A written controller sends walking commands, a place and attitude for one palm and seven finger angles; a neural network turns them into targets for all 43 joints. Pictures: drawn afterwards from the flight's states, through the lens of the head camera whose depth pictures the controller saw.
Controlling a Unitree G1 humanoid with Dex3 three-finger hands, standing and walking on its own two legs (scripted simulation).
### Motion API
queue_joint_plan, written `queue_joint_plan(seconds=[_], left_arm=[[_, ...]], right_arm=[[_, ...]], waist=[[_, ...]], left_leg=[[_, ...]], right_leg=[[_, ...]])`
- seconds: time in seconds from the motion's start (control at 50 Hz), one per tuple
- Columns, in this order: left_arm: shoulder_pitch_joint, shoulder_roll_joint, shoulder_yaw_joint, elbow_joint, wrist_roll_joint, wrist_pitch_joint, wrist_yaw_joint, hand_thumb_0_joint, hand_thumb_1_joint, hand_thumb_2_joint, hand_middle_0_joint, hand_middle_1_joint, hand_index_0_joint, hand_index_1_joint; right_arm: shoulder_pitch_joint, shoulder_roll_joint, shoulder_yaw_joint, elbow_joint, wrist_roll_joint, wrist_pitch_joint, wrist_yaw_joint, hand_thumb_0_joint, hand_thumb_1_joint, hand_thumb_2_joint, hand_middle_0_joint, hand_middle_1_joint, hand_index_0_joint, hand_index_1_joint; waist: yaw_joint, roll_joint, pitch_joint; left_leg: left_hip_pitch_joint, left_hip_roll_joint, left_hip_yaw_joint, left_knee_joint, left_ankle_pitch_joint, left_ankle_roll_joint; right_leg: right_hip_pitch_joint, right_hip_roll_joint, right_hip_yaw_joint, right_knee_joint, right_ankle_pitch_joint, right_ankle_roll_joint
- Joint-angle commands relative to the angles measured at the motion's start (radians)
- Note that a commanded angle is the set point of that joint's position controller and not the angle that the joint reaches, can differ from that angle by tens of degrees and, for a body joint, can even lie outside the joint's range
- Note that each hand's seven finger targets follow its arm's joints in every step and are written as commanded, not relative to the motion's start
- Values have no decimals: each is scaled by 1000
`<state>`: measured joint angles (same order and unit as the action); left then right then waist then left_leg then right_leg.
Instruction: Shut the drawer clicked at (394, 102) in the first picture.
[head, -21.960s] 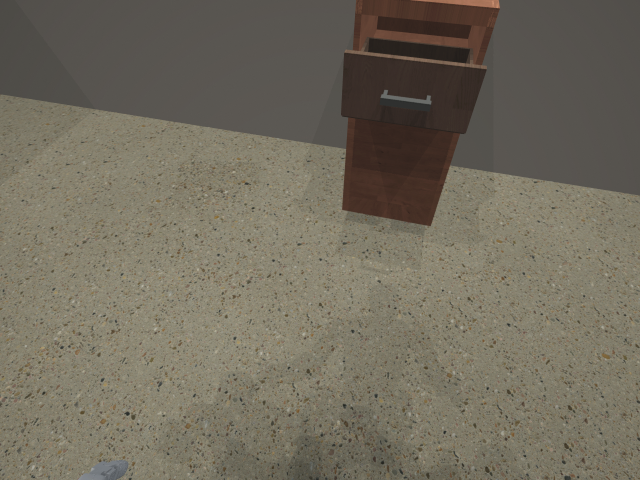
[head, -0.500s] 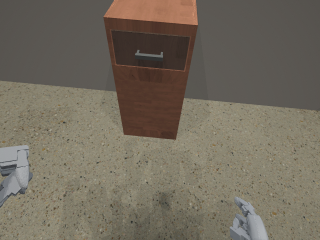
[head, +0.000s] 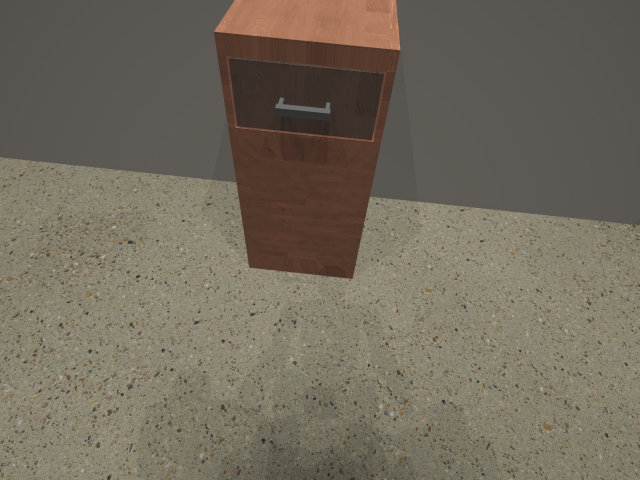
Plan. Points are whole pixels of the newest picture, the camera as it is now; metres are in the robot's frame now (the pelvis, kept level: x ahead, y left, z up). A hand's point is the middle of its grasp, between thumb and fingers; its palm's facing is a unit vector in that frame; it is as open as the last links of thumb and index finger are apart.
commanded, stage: let the arm hang, fingers relaxed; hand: left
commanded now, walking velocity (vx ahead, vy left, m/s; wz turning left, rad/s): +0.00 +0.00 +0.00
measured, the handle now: (303, 108) +0.90 +0.08 -0.04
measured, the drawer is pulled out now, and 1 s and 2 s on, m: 0.00 0.00 0.00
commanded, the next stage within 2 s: look to check the result in 0.78 s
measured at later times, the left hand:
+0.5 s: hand out of the picture -0.01 +0.17 -0.17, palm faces +0.02 -0.98 -0.20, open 7.1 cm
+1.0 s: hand out of the picture +0.01 +0.16 -0.17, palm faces +0.01 -0.98 -0.21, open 7.3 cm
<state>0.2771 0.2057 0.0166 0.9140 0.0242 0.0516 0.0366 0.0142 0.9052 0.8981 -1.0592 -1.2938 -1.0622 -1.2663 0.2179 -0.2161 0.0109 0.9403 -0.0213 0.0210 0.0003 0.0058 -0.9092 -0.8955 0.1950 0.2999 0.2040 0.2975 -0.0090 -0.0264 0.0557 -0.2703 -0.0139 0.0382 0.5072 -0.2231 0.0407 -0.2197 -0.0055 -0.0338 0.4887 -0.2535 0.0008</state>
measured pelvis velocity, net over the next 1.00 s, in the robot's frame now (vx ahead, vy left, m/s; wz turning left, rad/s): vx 0.01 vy -0.02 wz -0.01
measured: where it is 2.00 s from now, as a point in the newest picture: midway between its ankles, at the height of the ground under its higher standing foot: outside the picture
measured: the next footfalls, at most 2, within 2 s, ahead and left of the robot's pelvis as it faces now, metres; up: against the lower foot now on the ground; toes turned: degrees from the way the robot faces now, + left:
none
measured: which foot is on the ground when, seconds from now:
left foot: down 0.00-1.00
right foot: down 0.00-1.00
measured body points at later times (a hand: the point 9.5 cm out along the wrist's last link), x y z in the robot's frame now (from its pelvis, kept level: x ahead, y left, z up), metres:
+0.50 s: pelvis +0.00 +0.00 +0.01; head +0.00 -0.01 +0.45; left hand -0.01 +0.23 -0.15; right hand -0.02 -0.21 -0.16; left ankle +0.03 +0.09 -0.74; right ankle +0.01 -0.12 -0.74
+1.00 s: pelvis +0.01 -0.02 +0.01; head +0.02 -0.02 +0.46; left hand +0.01 +0.21 -0.15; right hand -0.01 -0.24 -0.16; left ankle +0.03 +0.09 -0.74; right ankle +0.01 -0.12 -0.74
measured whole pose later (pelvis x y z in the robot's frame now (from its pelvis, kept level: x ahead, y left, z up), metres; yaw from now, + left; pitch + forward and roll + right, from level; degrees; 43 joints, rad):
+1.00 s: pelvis +0.01 -0.02 +0.01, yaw -1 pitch -2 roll +0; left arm 0.26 0.16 0.01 1.14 0.01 0.00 0.02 0.00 0.91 0.90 -0.20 -0.30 -0.20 -0.30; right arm 0.28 -0.16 -0.02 1.14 -0.01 0.01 -0.03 0.00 -0.91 -0.90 0.19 0.30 0.20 0.30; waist -0.01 0.02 0.06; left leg -0.20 0.01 0.04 0.41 -0.18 0.01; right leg -0.16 0.02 -0.03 0.41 -0.22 -0.03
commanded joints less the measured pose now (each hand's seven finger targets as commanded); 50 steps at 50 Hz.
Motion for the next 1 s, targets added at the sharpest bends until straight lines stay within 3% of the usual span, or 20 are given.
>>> queue_joint_plan(seconds=[0.0, 0.08, 0.26, 0.52, 0.76, 0.84, 0.98], left_arm=[[38, 129, 20, 35, -9, -54, -19, 0, 900, 900, -720, -863, -720, -863], [45, 120, 8, 113, -14, -56, -19, 0, 900, 900, -560, -690, -560, -690], [83, 90, 1, 199, -15, -58, -8, 0, 900, 900, -200, -300, -200, -300], [73, 54, 11, 198, -10, -60, 0, 0, 900, 900, -200, -300, -200, -300], [39, 67, 17, 188, -13, -68, -3, 0, 900, 900, -200, -300, -200, -300], [36, 73, 16, 191, -14, -72, -3, 0, 900, 900, -200, -300, -200, -300], [25, 81, 16, 199, -16, -71, -3, 0, 900, 900, -200, -300, -200, -300]], right_arm=[[14, -98, -32, 1, 0, -23, -20, 0, -900, -900, 200, 300, 200, 300], [76, -93, -38, 63, 6, -21, -26, 0, -900, -900, 200, 300, 200, 300], [146, -61, -40, 141, 8, -22, -33, 0, -900, -900, 200, 300, 200, 300], [147, -18, -42, 161, 6, -26, -34, 0, -900, -900, 200, 300, 200, 300], [138, -23, -46, 163, 4, -27, -35, 0, -900, -900, 200, 300, 200, 300], [126, -33, -46, 166, 7, -31, -37, 0, -900, -900, 200, 300, 200, 300], [114, -42, -44, 173, 6, -30, -38, 0, -900, -900, 200, 300, 200, 300]], waist=[[14, 191, -66], [8, 83, -38], [5, 18, 5], [8, 49, 61], [-1, 19, 29], [0, 25, -1], [0, 33, 7]], left_leg=[[18, 103, -142, -175, -40, 5], [38, 113, -150, -186, -44, 9], [55, 115, -143, -201, -37, 14], [32, 108, -131, -207, -40, 7], [77, 103, -100, -175, 28, -2], [104, 110, -97, -163, 90, -3], [106, 113, -97, -171, 88, -7]], right_leg=[[35, -80, 101, -148, -9, -51], [12, -83, 86, -165, -16, -53], [-19, -83, 82, -163, -28, -53], [-46, -78, 90, -162, -26, -48], [-36, -88, 111, -190, -17, -55], [-13, -92, 108, -184, 46, -55], [-2, -92, 109, -194, 43, -55]])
